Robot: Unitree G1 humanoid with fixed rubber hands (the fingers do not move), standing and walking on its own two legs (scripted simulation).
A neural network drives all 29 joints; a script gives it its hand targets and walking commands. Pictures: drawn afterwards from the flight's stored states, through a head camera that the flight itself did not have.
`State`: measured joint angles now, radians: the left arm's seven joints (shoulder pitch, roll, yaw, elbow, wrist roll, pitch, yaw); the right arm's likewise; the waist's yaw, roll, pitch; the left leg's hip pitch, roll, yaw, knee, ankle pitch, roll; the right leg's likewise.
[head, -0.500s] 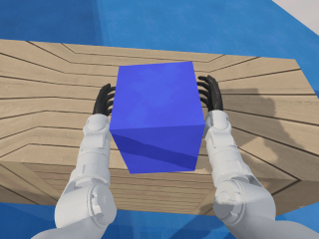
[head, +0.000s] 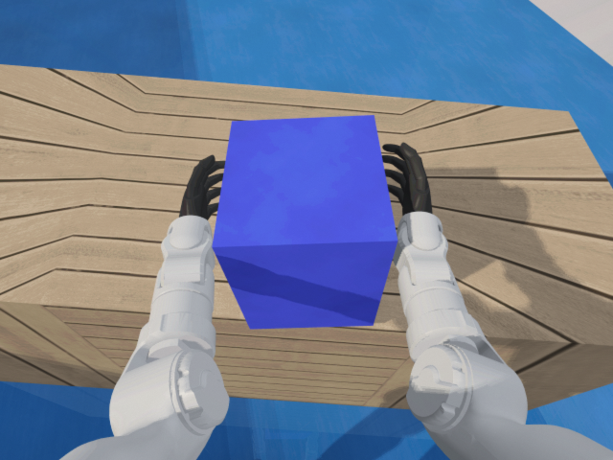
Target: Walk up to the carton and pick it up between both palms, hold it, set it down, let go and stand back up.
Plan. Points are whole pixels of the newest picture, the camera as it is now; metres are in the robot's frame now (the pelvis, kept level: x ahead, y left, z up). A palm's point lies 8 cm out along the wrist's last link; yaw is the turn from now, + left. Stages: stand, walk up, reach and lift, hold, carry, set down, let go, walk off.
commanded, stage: set down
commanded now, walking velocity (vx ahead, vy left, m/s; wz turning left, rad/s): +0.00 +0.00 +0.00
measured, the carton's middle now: (307, 230) +0.42 +0.02 +0.01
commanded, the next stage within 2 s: none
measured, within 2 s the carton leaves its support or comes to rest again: rests again in 0.16 s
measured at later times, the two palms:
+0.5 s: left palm (199, 214) +0.40 +0.17 +0.06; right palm (416, 207) +0.41 -0.12 +0.08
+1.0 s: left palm (205, 214) +0.40 +0.17 +0.05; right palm (420, 212) +0.41 -0.13 +0.08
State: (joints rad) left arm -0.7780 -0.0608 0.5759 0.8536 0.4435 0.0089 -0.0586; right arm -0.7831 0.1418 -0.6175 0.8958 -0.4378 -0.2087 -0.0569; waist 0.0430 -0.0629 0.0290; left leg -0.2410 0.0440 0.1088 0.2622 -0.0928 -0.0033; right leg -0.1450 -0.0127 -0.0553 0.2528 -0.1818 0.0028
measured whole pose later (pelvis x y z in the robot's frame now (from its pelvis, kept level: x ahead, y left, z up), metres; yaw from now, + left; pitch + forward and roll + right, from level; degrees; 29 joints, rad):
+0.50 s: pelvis +0.00 +0.00 +0.00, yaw +0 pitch +4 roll +0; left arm -0.76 -0.10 0.63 0.79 0.49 0.00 -0.09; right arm -0.76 0.17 -0.63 0.84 -0.48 -0.20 -0.04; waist 0.04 -0.06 0.04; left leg -0.23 0.05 0.12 0.26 -0.09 0.00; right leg -0.14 -0.01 -0.06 0.26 -0.19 0.00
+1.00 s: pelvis +0.00 +0.00 +0.00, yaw -1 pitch +4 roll +0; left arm -0.77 -0.11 0.66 0.78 0.53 -0.05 -0.09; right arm -0.74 0.17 -0.62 0.81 -0.48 -0.21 -0.03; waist 0.04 -0.07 0.06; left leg -0.23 0.05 0.14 0.26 -0.10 0.00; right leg -0.15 -0.01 -0.04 0.27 -0.19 0.00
